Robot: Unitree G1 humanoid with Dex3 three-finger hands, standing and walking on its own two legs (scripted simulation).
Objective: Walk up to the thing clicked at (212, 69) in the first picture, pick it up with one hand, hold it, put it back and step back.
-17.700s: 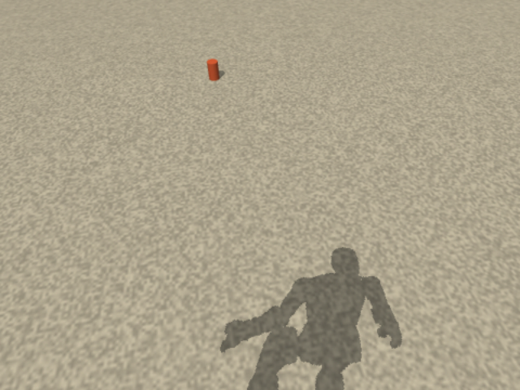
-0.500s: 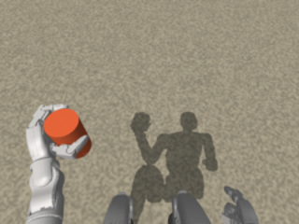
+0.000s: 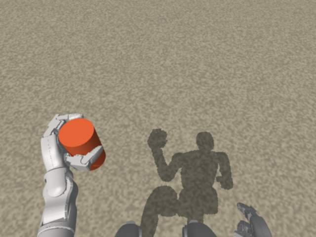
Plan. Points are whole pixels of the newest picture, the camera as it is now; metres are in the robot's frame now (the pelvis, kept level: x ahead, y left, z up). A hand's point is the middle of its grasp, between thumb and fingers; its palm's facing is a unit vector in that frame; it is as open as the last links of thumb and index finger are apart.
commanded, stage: hold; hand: left
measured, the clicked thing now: (84, 146) +0.34 +0.20 +0.02
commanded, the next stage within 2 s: crouch in 0.76 s
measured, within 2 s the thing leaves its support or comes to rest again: neither
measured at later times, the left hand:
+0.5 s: hand (82, 137) +0.34 +0.19 +0.07, palm faces +0.32 -0.95 +0.00, open 10.8 cm
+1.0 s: hand (82, 141) +0.32 +0.19 +0.07, palm faces +0.32 -0.95 -0.01, open 10.8 cm
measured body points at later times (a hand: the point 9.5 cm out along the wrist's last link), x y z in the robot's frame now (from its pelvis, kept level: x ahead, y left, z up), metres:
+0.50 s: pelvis +0.01 +0.00 +0.02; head +0.05 +0.00 +0.47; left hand +0.31 +0.24 +0.08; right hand +0.15 -0.24 -0.09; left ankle +0.02 +0.12 -0.67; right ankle +0.02 -0.13 -0.67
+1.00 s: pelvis +0.00 +0.00 +0.02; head +0.04 +0.01 +0.47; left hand +0.30 +0.24 +0.07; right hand +0.14 -0.24 -0.08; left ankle +0.02 +0.12 -0.67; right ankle +0.02 -0.13 -0.67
